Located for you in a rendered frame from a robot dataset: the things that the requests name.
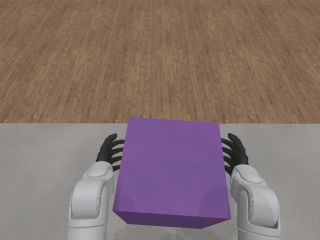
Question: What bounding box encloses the left robot forearm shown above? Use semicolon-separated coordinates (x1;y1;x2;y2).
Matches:
65;161;115;240

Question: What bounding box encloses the right robot hand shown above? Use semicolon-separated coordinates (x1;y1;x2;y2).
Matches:
221;133;249;177

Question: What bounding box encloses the right robot forearm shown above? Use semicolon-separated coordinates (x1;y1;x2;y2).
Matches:
229;164;281;240

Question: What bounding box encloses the carton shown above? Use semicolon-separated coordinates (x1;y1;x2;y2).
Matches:
112;117;231;229

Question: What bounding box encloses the left robot hand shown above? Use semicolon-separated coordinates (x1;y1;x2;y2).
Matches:
96;133;125;171

